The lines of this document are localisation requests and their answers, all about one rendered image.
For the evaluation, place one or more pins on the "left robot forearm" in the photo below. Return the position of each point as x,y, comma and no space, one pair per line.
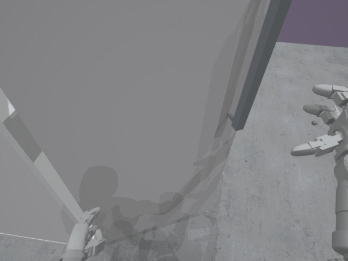
73,255

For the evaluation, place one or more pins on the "right robot forearm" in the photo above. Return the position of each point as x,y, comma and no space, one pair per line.
340,235

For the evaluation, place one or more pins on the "right robot hand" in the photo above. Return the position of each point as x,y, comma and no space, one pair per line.
331,117

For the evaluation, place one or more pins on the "fridge door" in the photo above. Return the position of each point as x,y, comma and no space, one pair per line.
128,99

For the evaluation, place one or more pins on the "left robot hand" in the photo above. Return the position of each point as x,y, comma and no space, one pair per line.
79,238

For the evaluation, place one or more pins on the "handle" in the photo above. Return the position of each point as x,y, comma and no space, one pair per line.
270,31

